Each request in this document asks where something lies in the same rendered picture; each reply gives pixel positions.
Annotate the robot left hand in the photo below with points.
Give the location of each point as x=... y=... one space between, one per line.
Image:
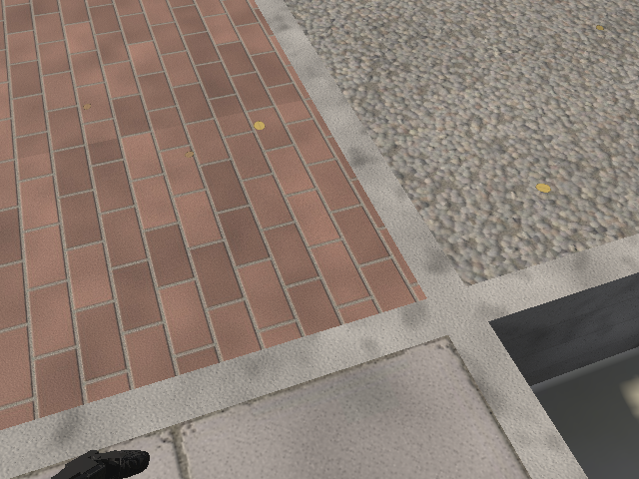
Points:
x=110 y=465

